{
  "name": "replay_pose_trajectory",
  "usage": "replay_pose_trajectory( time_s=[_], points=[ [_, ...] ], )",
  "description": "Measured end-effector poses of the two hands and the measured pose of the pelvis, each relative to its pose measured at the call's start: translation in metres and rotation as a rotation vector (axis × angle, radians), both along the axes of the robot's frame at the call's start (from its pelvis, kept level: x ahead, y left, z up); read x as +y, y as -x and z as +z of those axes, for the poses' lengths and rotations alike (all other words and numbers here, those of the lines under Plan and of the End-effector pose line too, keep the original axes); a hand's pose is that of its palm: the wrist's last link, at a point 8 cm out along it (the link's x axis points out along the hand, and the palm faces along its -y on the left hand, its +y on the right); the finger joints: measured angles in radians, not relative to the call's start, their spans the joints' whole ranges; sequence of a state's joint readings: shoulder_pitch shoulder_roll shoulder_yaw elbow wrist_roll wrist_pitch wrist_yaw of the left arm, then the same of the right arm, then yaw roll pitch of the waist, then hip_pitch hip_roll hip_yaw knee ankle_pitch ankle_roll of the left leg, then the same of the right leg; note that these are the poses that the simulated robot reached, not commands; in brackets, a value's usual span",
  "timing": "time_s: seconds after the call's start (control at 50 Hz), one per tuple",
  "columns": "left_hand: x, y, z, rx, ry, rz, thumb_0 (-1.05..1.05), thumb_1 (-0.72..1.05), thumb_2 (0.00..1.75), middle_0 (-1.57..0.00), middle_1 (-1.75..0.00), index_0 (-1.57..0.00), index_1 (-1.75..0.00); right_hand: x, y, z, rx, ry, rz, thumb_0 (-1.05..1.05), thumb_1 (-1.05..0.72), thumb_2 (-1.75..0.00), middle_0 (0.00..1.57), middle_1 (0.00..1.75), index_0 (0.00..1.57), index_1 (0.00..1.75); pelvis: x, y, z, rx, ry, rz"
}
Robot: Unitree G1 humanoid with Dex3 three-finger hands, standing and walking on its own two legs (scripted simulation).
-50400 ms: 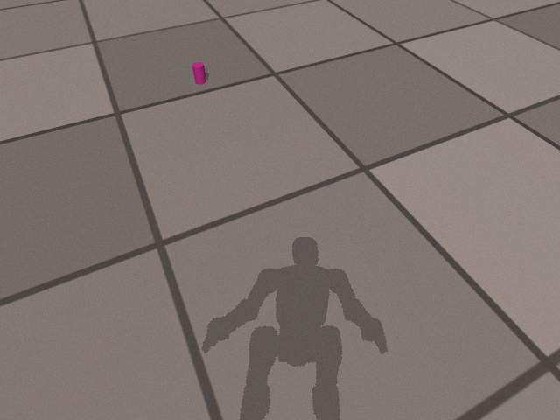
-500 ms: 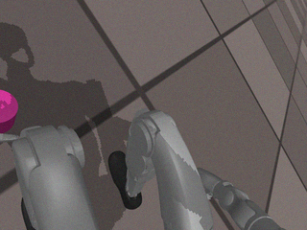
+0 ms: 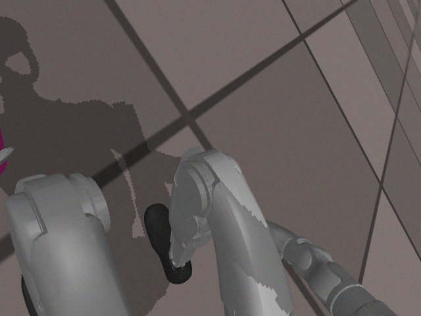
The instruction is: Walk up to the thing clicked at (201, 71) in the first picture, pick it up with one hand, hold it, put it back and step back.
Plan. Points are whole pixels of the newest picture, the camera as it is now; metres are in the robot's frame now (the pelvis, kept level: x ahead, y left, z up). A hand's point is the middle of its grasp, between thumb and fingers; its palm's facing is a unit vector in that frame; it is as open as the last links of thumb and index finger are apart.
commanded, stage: close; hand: left
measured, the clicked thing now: out of the picture +0.42 +0.24 -0.21
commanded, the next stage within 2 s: settle in 0.18 s
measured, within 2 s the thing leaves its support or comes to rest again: neither
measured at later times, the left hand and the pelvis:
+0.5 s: hand out of the picture +0.40 +0.25 -0.18, palm faces +0.26 -0.97 +0.00, open 9.4 cm; pelvis +0.00 +0.00 +0.00, yaw +0 degrees
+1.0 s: hand out of the picture +0.39 +0.28 -0.09, palm faces +0.26 -0.96 -0.06, open 7.2 cm; pelvis +0.00 +0.00 +0.02, yaw +3 degrees
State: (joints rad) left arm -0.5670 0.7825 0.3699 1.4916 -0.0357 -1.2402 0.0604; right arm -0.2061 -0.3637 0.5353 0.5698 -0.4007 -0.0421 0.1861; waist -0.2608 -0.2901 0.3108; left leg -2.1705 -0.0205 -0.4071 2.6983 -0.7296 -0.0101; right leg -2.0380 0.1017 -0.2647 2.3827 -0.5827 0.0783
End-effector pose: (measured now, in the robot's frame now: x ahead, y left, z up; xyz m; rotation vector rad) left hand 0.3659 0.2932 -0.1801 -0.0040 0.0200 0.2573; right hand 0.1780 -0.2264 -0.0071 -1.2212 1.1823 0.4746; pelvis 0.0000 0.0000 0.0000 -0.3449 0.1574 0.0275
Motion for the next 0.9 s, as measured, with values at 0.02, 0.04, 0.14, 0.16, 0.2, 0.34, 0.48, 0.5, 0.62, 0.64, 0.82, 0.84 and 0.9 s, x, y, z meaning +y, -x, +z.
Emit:
replay_pose_trajectory(
  time_s=[0.02,0.04,0.14,0.16,0.2,0.34,0.48,0.5,0.62,0.64,0.82,0.84,0.9],
  points=[
    [-0.001,0.000,-0.001,0.004,0.003,0.003,-0.01,0.12,0.46,-0.41,-0.39,-0.39,-0.40,0.000,0.000,0.000,0.001,0.000,-0.001,0.00,-0.87,-0.90,0.21,0.30,0.21,0.30,0.000,0.000,0.000,0.001,0.001,-0.001],
    [-0.002,0.000,-0.001,0.004,0.006,0.007,-0.01,0.13,0.47,-0.43,-0.41,-0.39,-0.42,0.000,0.001,0.001,0.002,0.001,-0.003,0.00,-0.87,-0.90,0.21,0.30,0.21,0.30,0.000,0.000,0.001,0.002,0.001,-0.001],
    [-0.002,0.002,-0.001,-0.006,0.007,0.016,0.01,0.09,0.51,-0.54,-0.52,-0.43,-0.54,-0.002,0.004,0.002,0.014,0.009,-0.011,0.00,-0.87,-0.90,0.20,0.30,0.21,0.30,0.000,0.000,0.002,0.005,0.002,-0.003],
    [-0.002,0.003,-0.001,-0.007,0.006,0.016,0.01,0.08,0.53,-0.57,-0.55,-0.44,-0.57,-0.003,0.005,0.003,0.016,0.011,-0.013,0.00,-0.87,-0.90,0.21,0.30,0.21,0.30,0.001,0.001,0.002,0.005,0.002,-0.003],
    [-0.001,0.003,-0.002,-0.009,0.006,0.018,0.02,0.05,0.55,-0.61,-0.61,-0.48,-0.64,-0.003,0.006,0.003,0.020,0.015,-0.015,0.00,-0.87,-0.90,0.21,0.30,0.21,0.30,0.001,0.001,0.002,0.004,0.003,-0.003],
    [0.002,-0.001,-0.001,-0.018,0.000,0.022,0.03,-0.09,0.67,-0.64,-0.77,-0.62,-0.85,-0.003,0.008,0.005,0.022,0.024,-0.022,0.00,-0.88,-0.90,0.21,0.30,0.21,0.30,0.002,0.001,0.001,0.000,0.007,-0.004],
    [0.002,-0.001,0.001,-0.021,-0.004,0.004,0.05,-0.19,0.80,-0.65,-0.88,-0.72,-1.03,0.000,0.009,0.005,0.025,0.016,-0.025,0.00,-0.89,-0.90,0.21,0.30,0.21,0.30,0.003,0.001,0.002,0.002,0.015,-0.004],
    [0.002,-0.001,0.002,-0.021,-0.003,0.002,0.05,-0.20,0.82,-0.65,-0.89,-0.73,-1.05,0.001,0.008,0.005,0.025,0.014,-0.025,0.00,-0.89,-0.90,0.21,0.30,0.21,0.30,0.003,0.001,0.002,0.003,0.015,-0.004],
    [0.004,0.003,0.004,-0.021,0.002,0.009,0.06,-0.26,0.90,-0.65,-0.96,-0.85,-1.15,0.003,0.007,0.004,0.026,-0.001,-0.029,0.00,-0.89,-0.90,0.21,0.30,0.21,0.30,0.003,0.001,0.004,0.008,0.014,-0.001],
    [0.004,0.004,0.005,-0.021,0.002,0.009,0.06,-0.26,0.91,-0.64,-0.97,-0.88,-1.17,0.004,0.006,0.004,0.025,-0.005,-0.031,0.00,-0.89,-0.90,0.21,0.30,0.21,0.30,0.003,0.001,0.004,0.010,0.014,0.000],
    [0.018,0.009,0.037,-0.067,-0.042,0.013,0.06,-0.29,0.94,-0.65,-1.01,-1.08,-1.30,0.005,-0.002,0.001,0.010,-0.057,-0.077,0.00,-0.89,-0.90,0.21,0.30,0.21,0.30,0.000,-0.002,0.011,0.052,-0.006,0.016],
    [0.020,0.010,0.043,-0.071,-0.046,0.018,0.06,-0.29,0.94,-0.65,-1.01,-1.09,-1.30,0.005,-0.003,0.001,0.005,-0.067,-0.084,0.00,-0.89,-0.90,0.21,0.30,0.21,0.30,-0.001,-0.003,0.013,0.061,-0.009,0.018],
    [0.026,0.009,0.063,-0.079,-0.059,0.026,0.06,-0.30,0.95,-0.66,-1.00,-1.12,-1.31,0.005,-0.009,0.000,-0.018,-0.105,-0.107,0.00,-0.89,-0.90,0.21,0.30,0.21,0.30,-0.002,-0.004,0.017,0.088,-0.019,0.027]
  ],
)
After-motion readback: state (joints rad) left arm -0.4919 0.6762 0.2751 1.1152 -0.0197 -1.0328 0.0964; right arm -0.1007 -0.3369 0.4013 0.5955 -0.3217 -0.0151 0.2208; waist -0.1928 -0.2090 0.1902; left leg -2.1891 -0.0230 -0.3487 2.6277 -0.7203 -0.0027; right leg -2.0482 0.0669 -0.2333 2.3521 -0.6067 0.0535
